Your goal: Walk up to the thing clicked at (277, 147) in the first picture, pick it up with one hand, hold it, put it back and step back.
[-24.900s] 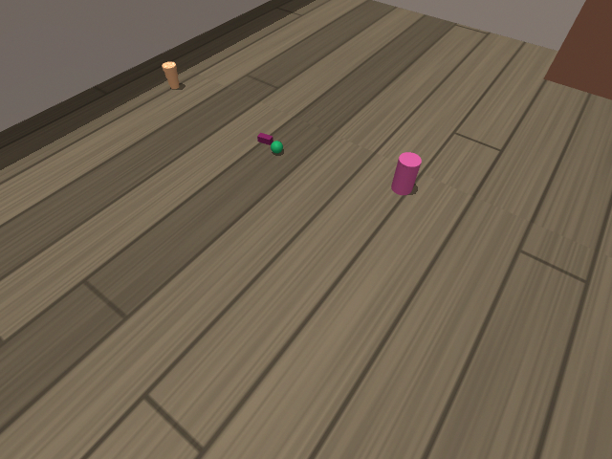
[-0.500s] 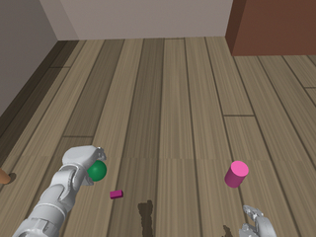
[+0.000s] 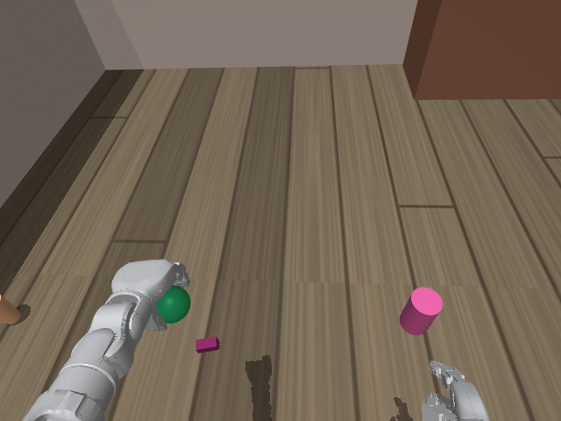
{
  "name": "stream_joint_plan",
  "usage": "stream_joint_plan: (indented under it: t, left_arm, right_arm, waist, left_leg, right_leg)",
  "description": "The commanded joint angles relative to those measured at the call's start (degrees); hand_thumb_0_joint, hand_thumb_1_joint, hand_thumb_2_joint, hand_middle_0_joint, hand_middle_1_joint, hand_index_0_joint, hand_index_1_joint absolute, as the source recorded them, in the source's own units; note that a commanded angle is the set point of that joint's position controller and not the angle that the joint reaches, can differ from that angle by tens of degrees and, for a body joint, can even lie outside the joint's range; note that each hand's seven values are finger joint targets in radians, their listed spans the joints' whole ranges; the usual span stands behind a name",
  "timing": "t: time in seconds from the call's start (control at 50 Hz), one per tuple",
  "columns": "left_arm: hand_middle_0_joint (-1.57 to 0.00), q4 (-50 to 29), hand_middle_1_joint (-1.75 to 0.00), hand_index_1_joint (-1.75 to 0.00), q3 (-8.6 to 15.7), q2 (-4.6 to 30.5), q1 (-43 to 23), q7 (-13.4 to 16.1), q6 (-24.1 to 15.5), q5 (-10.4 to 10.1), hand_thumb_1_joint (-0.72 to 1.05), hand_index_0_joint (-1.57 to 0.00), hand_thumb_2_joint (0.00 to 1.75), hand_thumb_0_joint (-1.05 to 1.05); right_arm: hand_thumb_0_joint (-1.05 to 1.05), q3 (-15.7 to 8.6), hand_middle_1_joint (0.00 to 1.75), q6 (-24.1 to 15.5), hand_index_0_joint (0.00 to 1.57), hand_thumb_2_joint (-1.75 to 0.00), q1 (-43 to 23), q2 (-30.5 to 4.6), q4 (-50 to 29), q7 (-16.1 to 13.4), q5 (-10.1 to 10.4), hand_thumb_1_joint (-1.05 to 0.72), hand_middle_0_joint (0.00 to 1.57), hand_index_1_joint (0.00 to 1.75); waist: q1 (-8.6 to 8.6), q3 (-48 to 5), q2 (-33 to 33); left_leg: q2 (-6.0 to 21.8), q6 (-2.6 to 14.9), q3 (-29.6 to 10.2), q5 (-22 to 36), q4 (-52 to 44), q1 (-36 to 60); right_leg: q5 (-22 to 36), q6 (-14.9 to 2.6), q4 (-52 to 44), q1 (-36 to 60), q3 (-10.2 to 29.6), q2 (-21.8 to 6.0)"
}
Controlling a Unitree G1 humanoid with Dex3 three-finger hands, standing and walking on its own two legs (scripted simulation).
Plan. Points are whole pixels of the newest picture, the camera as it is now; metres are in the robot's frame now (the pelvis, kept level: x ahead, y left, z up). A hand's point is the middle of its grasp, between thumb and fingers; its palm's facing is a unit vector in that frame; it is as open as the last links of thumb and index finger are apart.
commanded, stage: hold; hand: left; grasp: from above
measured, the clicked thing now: (171, 304) +0.31 +0.21 -0.07
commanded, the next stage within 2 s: crouch in 0.20 s
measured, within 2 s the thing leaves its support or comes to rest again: neither
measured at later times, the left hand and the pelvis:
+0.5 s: hand (157, 306) +0.30 +0.22 -0.04, palm faces -0.44 -0.06 -0.90, open 8.6 cm; pelvis +0.00 +0.00 +0.00, yaw +0 degrees
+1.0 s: hand (193, 326) +0.35 +0.22 -0.26, palm faces -0.40 +0.04 -0.92, open 8.6 cm; pelvis -0.05 +0.01 -0.16, yaw +0 degrees
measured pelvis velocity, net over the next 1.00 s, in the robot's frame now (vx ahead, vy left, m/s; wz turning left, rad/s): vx -0.05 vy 0.01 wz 0.00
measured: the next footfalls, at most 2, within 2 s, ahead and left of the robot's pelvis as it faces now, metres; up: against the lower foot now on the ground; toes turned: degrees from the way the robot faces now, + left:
none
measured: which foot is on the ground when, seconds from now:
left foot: down 0.00-1.00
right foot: down 0.00-1.00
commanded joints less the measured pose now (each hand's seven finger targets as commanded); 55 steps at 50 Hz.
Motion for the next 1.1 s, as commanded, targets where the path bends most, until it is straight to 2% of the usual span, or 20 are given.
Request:
stream_joint_plan:
  t: [0.0,0.04,0.08,0.12,0.16,0.2,0.26,0.28,0.3,0.38,0.46,0.54,0.68,0.74,0.78,0.9,0.96,1.0,1.04,1.08]
  left_arm:
    - [-1.02,-10.78,-0.45,-0.43,6.14,11.54,-18.58,2.63,0.03,0.03,0.61,-1.03,0.44,0.00]
    - [-1.01,-10.82,-0.47,-0.44,3.91,9.60,-18.50,2.28,0.18,-0.10,0.63,-1.04,0.42,0.00]
    - [-1.01,-10.20,-0.46,-0.43,6.19,11.47,-16.88,2.19,0.15,0.02,0.61,-1.03,0.42,0.00]
    - [-1.03,-11.60,-0.46,-0.44,4.73,10.59,-18.95,2.06,0.01,-0.26,0.63,-1.05,0.43,0.00]
    - [-1.03,-10.94,-0.44,-0.43,6.38,12.01,-17.38,2.09,0.08,-0.38,0.62,-1.05,0.43,0.00]
    - [-1.03,-10.50,-0.45,-0.42,5.12,10.62,-16.12,1.60,0.04,-0.37,0.64,-1.06,0.41,0.00]
    - [-1.03,-11.00,-0.44,-0.42,6.85,12.57,-18.01,2.05,0.01,-0.01,0.63,-1.06,0.41,0.00]
    - [-1.02,-11.17,-0.50,-0.44,6.32,12.10,-19.51,2.05,0.03,0.09,0.70,-1.08,0.44,0.00]
    - [-0.94,-10.86,-0.46,-0.39,5.59,11.15,-18.82,2.09,0.09,0.28,0.62,-1.00,0.38,0.00]
    - [-1.06,-8.09,-0.42,-0.41,4.82,9.84,-17.85,2.89,-0.15,0.80,0.66,-1.08,0.44,0.00]
    - [-1.04,-3.21,-0.42,-0.40,4.53,8.82,-16.57,5.09,-1.47,1.90,0.66,-1.07,0.40,0.00]
    - [-1.06,4.24,-0.40,-0.39,4.60,8.03,-19.92,10.16,-3.10,4.02,0.66,-1.08,0.42,0.00]
    - [-1.11,14.15,-0.44,-0.42,4.11,5.83,-34.64,19.97,-3.68,8.55,0.74,-1.13,0.46,0.00]
    - [-1.11,21.60,-0.49,-0.44,4.64,5.41,-36.04,22.58,-3.35,9.84,0.78,-1.15,0.45,0.00]
    - [-1.13,23.37,-0.49,-0.45,6.07,7.64,-38.84,23.66,-3.22,10.18,0.80,-1.17,0.48,0.00]
    - [-1.14,27.86,-0.49,-0.47,8.38,10.42,-42.78,25.11,-2.43,10.27,0.78,-1.16,0.55,0.00]
    - [-1.08,28.58,-0.49,-0.46,8.64,9.81,-43.78,24.89,-1.98,9.49,0.72,-1.11,0.52,0.00]
    - [-1.07,25.73,-0.48,-0.45,9.82,12.37,-46.77,24.89,-2.10,9.29,0.70,-1.10,0.51,0.00]
    - [-1.05,28.34,-0.47,-0.45,9.25,11.08,-48.18,24.62,-2.09,9.21,0.67,-1.08,0.51,0.00]
    - [-1.03,31.62,-0.45,-0.42,9.99,12.12,-47.91,24.64,-2.35,9.30,0.65,-1.06,0.47,0.00]
  right_arm:
    - [0.00,-2.60,0.30,-2.22,0.20,-0.91,-4.73,-6.85,-7.24,-0.53,-0.13,-0.91,0.20,0.30]
    - [0.00,-2.68,0.30,-2.36,0.20,-0.91,-4.97,-6.91,-7.34,-0.47,-0.03,-0.91,0.20,0.30]
    - [0.00,-2.94,0.30,-2.17,0.20,-0.91,-4.36,-7.21,-7.21,-0.49,-0.01,-0.91,0.20,0.30]
    - [0.00,-2.86,0.30,-2.08,0.20,-0.91,-4.61,-7.00,-7.44,-0.54,0.00,-0.91,0.20,0.30]
    - [0.00,-2.85,0.30,-2.01,0.20,-0.91,-4.52,-7.14,-7.44,-0.55,0.09,-0.91,0.20,0.30]
    - [0.00,-2.80,0.30,-1.82,0.20,-0.91,-4.99,-6.91,-7.80,-0.57,0.15,-0.91,0.20,0.30]
    - [0.00,-2.78,0.30,-1.71,0.20,-0.91,-4.89,-6.98,-7.77,-0.63,0.20,-0.91,0.20,0.30]
    - [0.00,-2.73,0.30,-1.66,0.20,-0.91,-4.90,-6.90,-7.72,-0.63,0.13,-0.90,0.20,0.30]
    - [0.00,-2.78,0.30,-1.62,0.20,-0.89,-4.50,-6.96,-7.60,-0.57,0.09,-0.88,0.20,0.30]
    - [0.00,-2.82,0.30,-1.49,0.20,-0.91,-4.20,-6.93,-7.57,-0.43,0.04,-0.90,0.20,0.30]
    - [0.00,-3.04,0.30,-1.21,0.20,-0.90,-3.13,-7.21,-7.12,-0.20,-0.31,-0.90,0.20,0.30]
    - [0.00,-3.24,0.30,-0.93,0.20,-0.91,-1.50,-7.22,-5.56,0.40,-1.34,-0.90,0.20,0.30]
    - [0.00,-5.25,0.30,-2.45,0.20,-0.91,4.41,-8.39,-2.25,2.12,-3.46,-0.90,0.20,0.30]
    - [0.00,-5.82,0.30,-3.42,0.20,-0.90,5.85,-9.02,-1.77,2.44,-4.21,-0.90,0.20,0.30]
    - [0.00,-6.11,0.30,-3.79,0.20,-0.90,6.77,-9.54,-1.61,2.42,-4.64,-0.90,0.20,0.30]
    - [0.00,-6.14,0.30,-4.77,0.20,-0.90,7.50,-10.17,-1.98,2.08,-5.71,-0.90,0.20,0.30]
    - [0.00,-6.29,0.30,-5.26,0.20,-0.90,8.02,-10.16,-1.25,1.90,-6.06,-0.90,0.20,0.30]
    - [0.00,-6.30,0.30,-5.47,0.20,-0.90,8.41,-10.32,-1.03,1.81,-6.38,-0.90,0.20,0.30]
    - [0.00,-6.11,0.30,-5.78,0.20,-0.90,8.83,-10.56,-0.26,1.76,-6.78,-0.90,0.20,0.30]
    - [0.00,-5.74,0.30,-6.00,0.20,-0.90,8.88,-10.85,0.31,1.86,-7.24,-0.90,0.20,0.30]
  waist:
    - [-0.10,-14.16,-2.27]
    - [-0.53,-14.25,-2.60]
    - [-0.12,-14.36,-2.64]
    - [-0.50,-14.50,-1.95]
    - [0.32,-14.28,-2.31]
    - [0.11,-13.60,-2.62]
    - [0.15,-14.01,-2.58]
    - [-0.01,-14.14,-2.21]
    - [-0.39,-14.31,-2.62]
    - [-0.64,-12.42,-4.42]
    - [-1.43,-10.20,-5.87]
    - [-2.79,-9.99,-5.76]
    - [-6.04,-21.76,-1.70]
    - [-6.28,-25.37,-1.40]
    - [-6.12,-29.25,0.84]
    - [-7.05,-34.78,1.53]
    - [-8.22,-39.09,1.99]
    - [-7.76,-41.78,3.65]
    - [-9.70,-39.69,2.86]
    - [-10.35,-38.37,2.00]
  left_leg:
    - [-1.93,1.25,0.31,9.56,-2.13,8.76]
    - [-1.60,1.00,0.01,10.10,-2.45,9.26]
    - [-1.56,1.09,0.10,10.15,-2.46,9.01]
    - [-1.54,1.04,0.08,10.89,-2.53,9.52]
    - [-1.52,1.04,-0.02,11.03,-2.58,8.98]
    - [-1.67,1.16,0.11,11.32,-2.61,9.09]
    - [-1.95,1.34,0.40,11.46,-2.38,9.17]
    - [-1.92,1.28,0.38,11.20,-2.35,9.27]
    - [-1.80,1.29,0.40,11.60,-2.29,9.68]
    - [-1.82,1.34,0.28,10.51,-2.21,8.42]
    - [-1.79,1.24,-0.04,8.63,-1.23,5.80]
    - [-2.14,1.08,-0.12,6.50,3.98,0.00]
    - [-1.07,0.29,-0.86,3.08,22.64,-14.30]
    - [-1.17,0.43,-1.46,0.59,30.21,-23.22]
    - [-1.20,0.51,-1.76,-0.72,34.42,-26.81]
    - [-1.05,0.71,-3.60,-11.74,43.91,-42.75]
    - [-0.85,0.84,-4.00,-12.85,48.39,-46.56]
    - [-0.71,0.72,-4.59,-14.33,50.36,-47.63]
    - [-0.47,0.66,-5.81,-18.00,52.27,-51.40]
    - [-0.41,0.81,-6.68,-20.12,55.11,-54.92]
  right_leg:
    - [10.03,-0.29,-5.18,0.92,-0.33,1.35]
    - [10.23,-0.59,-4.66,0.66,-0.66,1.68]
    - [10.21,-0.60,-4.81,1.17,-0.75,1.68]
    - [11.09,-0.66,-4.66,0.96,-0.80,1.73]
    - [11.05,-0.65,-4.79,1.63,-0.86,1.71]
    - [11.52,-0.57,-4.94,1.44,-0.85,1.59]
    - [12.28,-0.34,-5.14,1.59,-0.55,1.29]
    - [11.95,-0.34,-5.11,1.39,-0.52,1.29]
    - [12.29,-0.38,-4.95,1.33,-0.59,1.41]
    - [11.27,-0.36,-5.07,0.30,-0.85,1.34]
    - [9.17,-0.58,-4.17,-2.16,-0.96,1.36]
    - [7.72,-0.61,0.43,-7.61,-0.96,1.03]
    - [4.04,-1.53,18.17,-26.76,-1.51,1.88]
    - [1.58,-1.76,25.51,-34.45,-2.35,2.06]
    - [0.06,-1.98,29.63,-39.12,-2.62,2.16]
    - [-8.34,-2.48,40.81,-51.41,-3.50,2.00]
    - [-9.25,-2.56,45.65,-55.44,-3.86,1.96]
    - [-10.78,-2.82,48.38,-58.80,-4.27,1.89]
    - [-13.71,-2.92,50.85,-63.93,-4.83,1.93]
    - [-15.60,-2.86,53.70,-68.63,-5.27,1.83]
